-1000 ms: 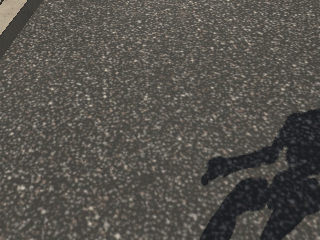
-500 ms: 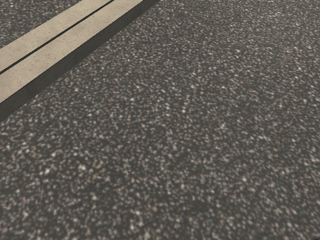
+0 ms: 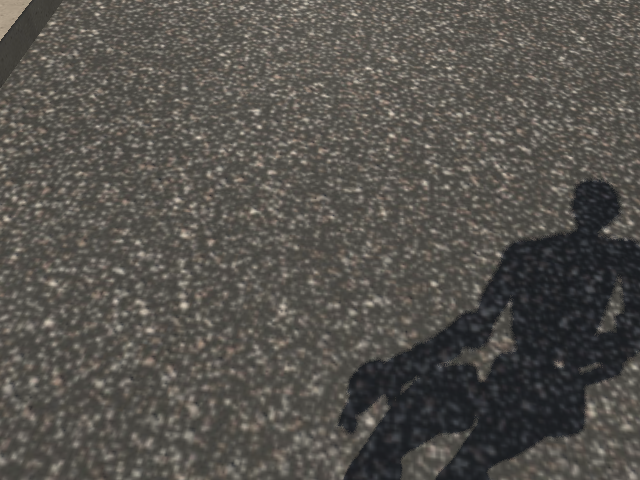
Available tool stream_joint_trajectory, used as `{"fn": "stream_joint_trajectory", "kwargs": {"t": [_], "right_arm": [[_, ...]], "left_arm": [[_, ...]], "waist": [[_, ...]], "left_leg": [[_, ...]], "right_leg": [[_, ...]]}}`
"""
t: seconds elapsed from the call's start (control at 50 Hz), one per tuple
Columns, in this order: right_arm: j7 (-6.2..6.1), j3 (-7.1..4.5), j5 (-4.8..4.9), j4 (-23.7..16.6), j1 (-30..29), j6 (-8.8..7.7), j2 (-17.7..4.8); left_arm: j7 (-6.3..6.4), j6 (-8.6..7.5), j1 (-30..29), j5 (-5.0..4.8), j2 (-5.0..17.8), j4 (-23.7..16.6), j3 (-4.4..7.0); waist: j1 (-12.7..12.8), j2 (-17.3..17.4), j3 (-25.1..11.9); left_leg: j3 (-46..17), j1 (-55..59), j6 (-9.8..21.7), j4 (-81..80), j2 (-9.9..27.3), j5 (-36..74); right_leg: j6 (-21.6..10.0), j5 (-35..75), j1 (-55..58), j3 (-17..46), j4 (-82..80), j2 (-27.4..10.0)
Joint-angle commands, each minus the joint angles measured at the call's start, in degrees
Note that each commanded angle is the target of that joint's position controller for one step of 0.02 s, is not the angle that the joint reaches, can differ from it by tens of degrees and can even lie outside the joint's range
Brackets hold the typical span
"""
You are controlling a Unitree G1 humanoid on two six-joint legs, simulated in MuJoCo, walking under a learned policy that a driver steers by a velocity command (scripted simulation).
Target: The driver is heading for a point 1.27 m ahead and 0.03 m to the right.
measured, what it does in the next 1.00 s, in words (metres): walks ahead: left foot, then right foot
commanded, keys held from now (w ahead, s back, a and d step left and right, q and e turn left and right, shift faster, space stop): e+shift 0.32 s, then shift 0.08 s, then q+shift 0.60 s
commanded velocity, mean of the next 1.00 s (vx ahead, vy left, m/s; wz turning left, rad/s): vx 0.13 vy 0.00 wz -0.14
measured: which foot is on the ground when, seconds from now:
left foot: up 0.00-0.24, down 0.26-0.62, up 0.64-0.98, down 1.00-1.00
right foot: down 0.00-0.26, up 0.28-0.58, down 0.60-1.00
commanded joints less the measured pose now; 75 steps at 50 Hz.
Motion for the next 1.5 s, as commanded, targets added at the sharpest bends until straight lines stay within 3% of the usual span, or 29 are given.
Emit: {"fn": "stream_joint_trajectory", "kwargs": {"t": [0.02, 0.08, 0.18, 0.24, 0.26, 0.28, 0.3, 0.32, 0.36, 0.46, 0.52, 0.58, 0.6, 0.64, 0.68, 0.74, 0.86, 0.96, 0.98, 1.0, 1.02, 1.04, 1.08, 1.14, 1.3, 1.38, 1.46, 1.48, 1.5], "right_arm": [[-0.11, -1.77, -1.46, -5.76, 2.42, 1.22, -9.45], [0.29, -1.01, -0.72, -8.76, -2.1, 3.05, -7.25], [-0.24, 0.02, 1.01, -10.88, -8.5, 3.05, -6.51], [-1.79, -1.46, 0.64, -7.81, 2.03, 1.49, -11.01], [-2.34, -2.12, 0.21, -6.01, 9.7, 0.45, -13.32], [-2.59, -2.08, -0.12, -6.88, 11.66, 0.46, -15.25], [-1.79, -2.49, -0.36, -8.54, 9.32, 1.41, -15.07], [-2.7, -3.62, 0.72, -9.95, 1.86, 2.12, -14.23], [-3.09, -1.2, 0.71, -10.94, -4.01, 3.58, -6.42], [-0.97, -2.57, 0.02, -4.78, 2.15, 2.76, -9.13], [0.43, -2.15, 0.29, -3.65, 0.67, 3.46, -7.93], [1.54, -4.31, 1.25, -3.75, 1.19, 6.26, -12.17], [1.69, -4.69, 1.63, -3.77, 2.54, 6.74, -11.85], [1.31, -3.99, 2.44, -7.31, 1.05, 6.65, -5.96], [1.12, -6.28, 1.22, -4.69, 4.33, 7.52, -10.27], [1.37, -6.88, 0.82, -2.08, 9.66, 8.56, -9.59], [3.72, -5.41, 1.68, -7.56, 0.4, 9.76, -5.6], [3.45, -5.92, 1.75, -9.48, 1.0, 9.26, -6.64], [2.84, -6.21, 1.14, -8.54, 3.84, 8.55, -7.41], [1.97, -7.88, 0.34, -8.1, 7.3, 7.67, -14.14], [1.88, -10.1, 1.5, -8.31, 10.83, 7.3, -23.09], [1.72, -9.95, 2.31, -7.73, 13.7, 7.48, -19.94], [0.65, -8.35, 1.9, -8.8, 4.48, 8.58, -15.59], [0.42, -7.47, 2.32, -10.35, -0.88, 8.9, -13.32], [0.62, -8.56, 1.29, -9.35, 2.49, 8.78, -15.9], [1.79, -6.84, -0.03, -8.69, 2.73, 7.77, -12.66], [1.38, -6.02, -0.22, -8.13, -2.11, 5.94, -11.87], [1.0, -5.17, -0.63, -8.83, -4.53, 5.32, -8.97], [1.19, -4.17, 0.36, -12.01, -7.48, 4.29, -6.42]], "left_arm": [[0.85, -2.14, -0.44, -0.63, 6.72, -3.98, 1.27], [0.6, -2.85, -0.21, -0.73, 8.86, -3.76, 1.87], [1.35, -0.12, 3.05, -0.89, 7.36, -3.4, 2.43], [1.81, -0.23, -2.18, -0.46, 9.03, -6.02, 3.16], [1.53, -0.87, -2.69, -1.08, 6.04, -7.52, 2.39], [2.13, -0.73, 1.64, -1.08, -0.28, -8.74, 0.94], [2.37, -0.18, 12.95, -0.69, 2.0, -8.82, 1.33], [2.16, 1.02, 12.45, 0.58, 4.46, -7.31, 1.55], [0.56, 2.7, 0.33, 1.78, 6.74, -8.98, 2.23], [-0.21, 4.14, -0.33, 0.42, -0.12, -10.01, -0.79], [0.27, 4.58, -0.69, 0.58, -1.68, -8.84, -2.55], [0.99, 4.07, 0.36, 0.67, 0.55, -8.29, -2.45], [1.24, 3.52, 0.87, 0.93, 2.19, -8.38, -2.19], [2.54, 2.9, -2.6, 1.53, 11.25, -10.28, 0.1], [3.6, 1.69, -9.52, 1.76, 3.29, -11.31, -2.14], [4.17, 0.41, -13.67, 0.68, -0.12, -12.78, -2.77], [3.83, 0.5, -5.95, 1.14, 2.37, -10.71, -0.89], [2.18, 0.41, -5.32, 0.01, 5.24, -9.76, 0.85], [1.92, 0.44, -4.11, -0.31, 5.09, -9.09, 1.09], [1.63, 0.54, -2.51, -0.14, 3.72, -10.13, 0.83], [1.72, 1.3, -8.78, 0.71, -0.74, -15.96, -0.8], [2.09, 1.94, -11.71, 1.62, 1.58, -15.29, -0.6], [1.98, 1.46, -10.12, 0.34, 1.62, -13.5, -0.59], [1.81, 1.77, -7.18, 1.7, 3.03, -11.74, -0.21], [2.07, 1.77, -10.36, 0.79, 2.7, -12.53, -1.15], [0.77, 0.82, -8.71, 0.92, 2.73, -10.88, -1.31], [0.73, -0.97, 4.95, 0.25, 1.77, -5.71, -1.38], [0.78, -1.98, 11.64, 0.79, 3.95, -3.64, -0.97], [0.24, -2.83, 11.95, 1.0, 9.92, -3.98, 0.2]], "waist": [[-4.68, 9.5, 1.69], [-4.2, 4.62, -1.38], [1.72, -2.54, -7.23], [-4.2, -3.27, -10.27], [-7.19, -0.12, -14.04], [-4.66, 10.34, -18.59], [1.88, 13.99, -27.34], [2.03, 13.19, -27.64], [0.21, 5.72, -14.6], [0.8, 8.0, -10.74], [1.24, 11.92, -11.23], [2.51, 11.88, -6.47], [2.74, 9.27, -4.98], [2.72, -16.71, -1.8], [-2.39, -6.24, -0.09], [-4.87, -5.6, -3.44], [0.87, -7.87, -5.44], [-0.6, -7.63, -6.75], [-2.55, -3.27, -7.85], [-3.8, 9.35, -8.63], [-5.15, 21.97, -8.24], [-7.82, 10.15, -9.91], [-2.96, 6.37, -4.38], [-0.7, 7.08, -6.32], [-3.31, 8.14, -6.47], [-4.08, 12.12, -6.61], [4.41, 5.4, -2.9], [7.33, -3.66, -1.34], [5.95, -11.77, 2.08]], "left_leg": [[-0.14, -12.57, -2.63, -9.08, 3.42, -1.37], [4.41, -6.36, -3.64, -24.94, 0.7, 5.96], [5.79, 2.76, -1.73, -46.47, -6.27, 21.37], [1.12, 14.67, 0.15, -58.43, -6.21, 26.56], [-4.5, 25.28, 2.4, -60.0, 2.72, 36.74], [-18.25, 34.86, 5.09, -52.91, 20.72, 67.3], [-31.77, 36.73, 11.54, -52.21, 29.13, 73.7], [-34.42, 31.7, 16.7, -57.15, 28.21, 44.12], [-19.08, 15.52, 13.07, -63.71, 16.27, 18.32], [-5.67, 6.52, 12.87, -63.9, 11.09, 39.56], [-6.39, 3.68, 12.28, -66.42, 9.04, 25.66], [-9.93, -3.91, 9.41, -66.65, 6.38, 7.06], [-10.23, -8.71, 6.28, -66.23, 4.75, 1.01], [3.87, -17.32, 1.18, -41.48, -8.44, -10.84], [0.0, -10.09, 1.27, -23.28, -4.81, -7.93], [3.52, -11.05, -1.0, -14.61, -3.1, -2.82], [6.29, -7.64, -1.33, -33.43, -0.51, -3.8], [10.6, 3.91, 1.89, -49.98, -3.09, -0.74], [8.26, 10.31, 2.88, -57.46, -3.5, 7.01], [-8.41, 19.95, 5.86, -63.4, 6.33, 19.7], [-30.96, 22.45, 16.82, -62.8, 20.01, 46.04], [-26.45, 25.29, 19.7, -61.47, 18.9, 44.66], [-17.71, 17.84, 15.9, -62.45, 11.39, 31.66], [-14.49, 13.74, 13.17, -62.16, 5.94, 32.21], [-24.89, 14.07, 13.47, -61.34, 4.74, 18.61], [-27.17, 7.4, 14.14, -67.8, 4.61, -18.3], [-19.42, -7.56, 11.2, -61.22, 3.42, -22.01], [-11.2, -13.39, 8.91, -45.26, -1.46, -18.03], [0.45, -25.29, 5.15, -30.42, -7.92, -9.89]], "right_leg": [[-9.01, 42.14, 3.96, 23.94, -20.12, -17.59], [-5.02, 57.88, -0.45, 16.62, -16.05, -9.83], [4.63, 47.2, 3.26, 18.32, -7.3, -4.92], [8.14, 39.42, 5.55, 23.52, 7.63, -4.57], [9.63, 23.5, 1.35, 20.44, 21.31, -2.97], [9.4, -27.33, -8.89, 11.43, 38.09, 2.38], [10.13, -25.89, -11.35, 12.52, 46.04, -0.95], [10.42, -16.72, -13.72, 10.07, 50.86, -4.66], [12.01, -9.17, -12.54, 7.91, 45.15, -7.35], [11.32, -12.23, -3.04, 7.4, 25.91, -6.07], [9.84, -11.13, 4.57, 4.57, 9.77, -7.61], [7.72, -2.19, 12.82, 1.67, -5.97, -5.99], [6.23, -2.02, 16.84, 4.26, -11.01, -7.97], [-1.48, -14.67, 8.18, 30.22, -26.7, -34.19], [-2.72, 5.83, 0.71, 19.37, -23.12, -30.27], [-1.17, 27.87, 7.94, 7.02, -18.6, -25.32], [-0.37, 29.3, 16.71, 1.85, -13.78, -28.16], [3.78, 29.39, 13.23, -2.73, -4.0, -29.67], [7.04, 23.57, 9.13, -5.64, 2.93, -28.18], [11.26, 4.57, -3.96, -8.8, 17.66, -23.43], [14.73, -24.11, -20.46, -3.99, 26.1, -11.98], [14.48, -22.72, -22.06, 4.28, 33.21, -14.05], [13.71, -10.9, -21.22, 6.53, 30.82, -15.64], [14.28, -4.25, -16.26, 5.52, 28.88, -13.72], [13.3, -3.19, -15.09, 8.09, 14.23, -10.25], [11.6, -5.68, -5.75, 3.91, 8.18, -11.0], [6.03, -4.24, 16.7, 0.9, -7.48, -10.0], [4.38, -16.91, 20.65, 14.3, -15.21, -15.55], [-0.63, -35.38, 20.89, 44.02, -27.71, -29.38]]}}
Keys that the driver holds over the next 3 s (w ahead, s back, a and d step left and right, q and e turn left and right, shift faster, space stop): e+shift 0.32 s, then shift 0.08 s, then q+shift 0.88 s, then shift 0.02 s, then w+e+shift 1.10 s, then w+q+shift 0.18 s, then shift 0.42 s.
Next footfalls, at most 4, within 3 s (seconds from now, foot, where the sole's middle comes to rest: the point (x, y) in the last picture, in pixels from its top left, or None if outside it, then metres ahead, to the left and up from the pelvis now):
0.26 left None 0.41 0.09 -0.75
0.60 right None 0.25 -0.06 -0.75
1.00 left None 0.29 0.16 -0.75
1.48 right None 0.35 -0.01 -0.75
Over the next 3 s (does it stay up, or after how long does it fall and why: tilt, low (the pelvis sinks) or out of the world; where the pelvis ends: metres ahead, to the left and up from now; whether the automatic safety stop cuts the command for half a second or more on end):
stays up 1.31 -0.15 0.02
